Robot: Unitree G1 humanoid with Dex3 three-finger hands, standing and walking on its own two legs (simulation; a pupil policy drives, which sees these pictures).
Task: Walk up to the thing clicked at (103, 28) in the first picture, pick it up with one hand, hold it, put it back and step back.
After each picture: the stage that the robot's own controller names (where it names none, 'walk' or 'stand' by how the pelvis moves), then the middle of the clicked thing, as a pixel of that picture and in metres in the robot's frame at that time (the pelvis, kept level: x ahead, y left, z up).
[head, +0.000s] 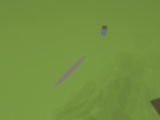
stand; (103, 30) +1.66 -0.27 -0.72
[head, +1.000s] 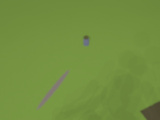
walk; (86, 40) +1.53 +0.09 -0.70
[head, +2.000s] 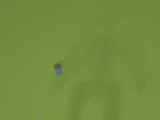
walk; (58, 69) +0.94 +0.31 -0.72
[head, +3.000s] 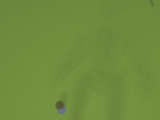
walk; (60, 107) +0.56 +0.24 -0.71
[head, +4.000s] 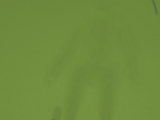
stand; out of the picture +0.37 +0.21 -0.70
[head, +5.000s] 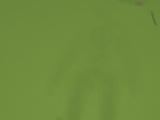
stand; out of the picture +0.36 +0.19 -0.72
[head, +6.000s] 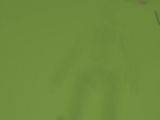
stand; out of the picture +0.36 +0.19 -0.72
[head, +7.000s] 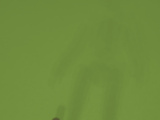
stand; out of the picture +0.39 +0.18 -0.71
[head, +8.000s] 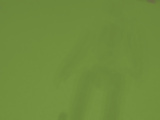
stand; out of the picture +0.37 +0.18 -0.72
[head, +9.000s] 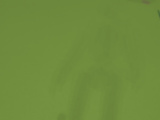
stand; out of the picture +0.38 +0.18 -0.72
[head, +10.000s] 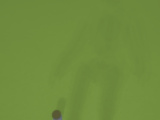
stand; (57, 116) +0.42 +0.18 -0.70
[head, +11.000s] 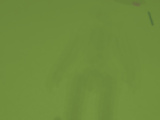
stand; out of the picture +0.37 +0.20 -0.72
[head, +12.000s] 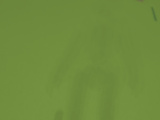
stand; out of the picture +0.40 +0.19 -0.73
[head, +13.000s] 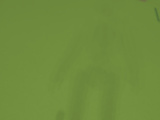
stand; out of the picture +0.39 +0.18 -0.73
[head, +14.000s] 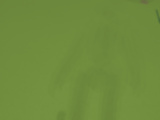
stand; out of the picture +0.40 +0.18 -0.73
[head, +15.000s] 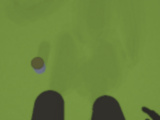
go down; (38, 65) +0.46 +0.22 -0.43
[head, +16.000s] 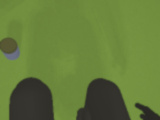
go down; (10, 49) +0.46 +0.27 -0.31
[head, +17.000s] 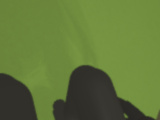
close in; out of the picture +0.44 +0.31 -0.23
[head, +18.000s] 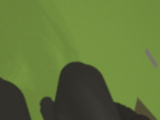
close; out of the picture +0.44 +0.32 -0.22
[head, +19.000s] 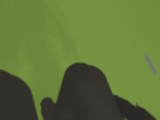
lift; out of the picture +0.39 +0.28 -0.23
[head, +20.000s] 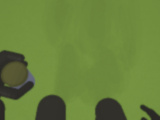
lift; (20, 78) +0.33 +0.21 -0.02
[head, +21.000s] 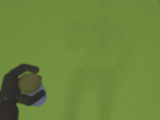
hold; (34, 90) +0.32 +0.17 +0.00
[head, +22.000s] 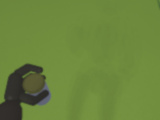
hold; (38, 90) +0.32 +0.16 +0.01
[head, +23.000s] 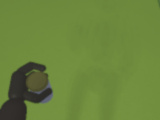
crouch; (40, 88) +0.33 +0.15 +0.01
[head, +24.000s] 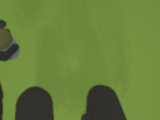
crouch; (5, 45) +0.45 +0.24 -0.09
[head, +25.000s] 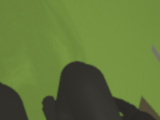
lower; out of the picture +0.42 +0.33 -0.22
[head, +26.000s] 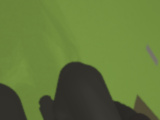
lower; out of the picture +0.42 +0.33 -0.23
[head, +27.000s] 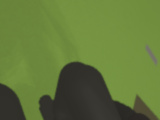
lower; out of the picture +0.42 +0.33 -0.23
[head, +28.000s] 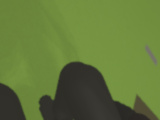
lower; out of the picture +0.42 +0.33 -0.23
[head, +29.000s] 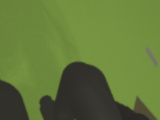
loosen; out of the picture +0.42 +0.32 -0.23
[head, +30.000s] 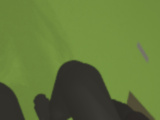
withdraw; out of the picture +0.42 +0.32 -0.23
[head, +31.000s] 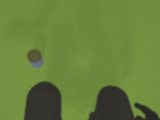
walk; (35, 59) +0.47 +0.24 -0.36
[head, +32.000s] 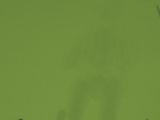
stand; out of the picture +0.40 +0.17 -0.66
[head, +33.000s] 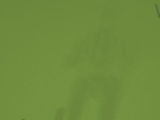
stand; out of the picture +0.42 +0.18 -0.67
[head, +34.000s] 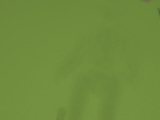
stand; out of the picture +0.41 +0.18 -0.70
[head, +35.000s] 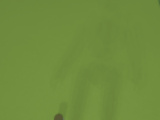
walk; out of the picture +0.43 +0.17 -0.72
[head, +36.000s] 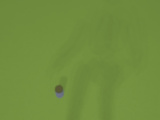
walk; (59, 91) +0.59 +0.18 -0.71
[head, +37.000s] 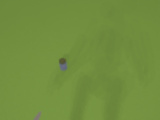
walk; (63, 64) +0.89 +0.24 -0.70
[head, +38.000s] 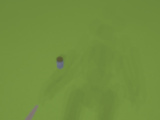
stand; (60, 62) +1.03 +0.20 -0.71
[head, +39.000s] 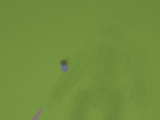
stand; (64, 66) +1.02 +0.20 -0.72
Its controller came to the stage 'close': yes
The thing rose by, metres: 0.72
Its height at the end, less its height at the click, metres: +0.00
